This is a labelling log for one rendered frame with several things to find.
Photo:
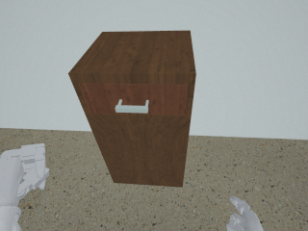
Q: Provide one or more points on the right robot hand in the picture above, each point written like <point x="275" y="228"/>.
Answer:
<point x="247" y="222"/>

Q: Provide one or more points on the handle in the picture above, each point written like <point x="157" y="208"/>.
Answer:
<point x="136" y="109"/>

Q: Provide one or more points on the drawer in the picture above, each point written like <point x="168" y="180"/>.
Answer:
<point x="163" y="99"/>

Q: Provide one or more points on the left robot forearm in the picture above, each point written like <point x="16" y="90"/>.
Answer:
<point x="9" y="216"/>

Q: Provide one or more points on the cabinet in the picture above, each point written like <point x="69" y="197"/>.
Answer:
<point x="140" y="149"/>

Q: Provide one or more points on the left robot hand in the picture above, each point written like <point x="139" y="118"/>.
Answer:
<point x="29" y="159"/>

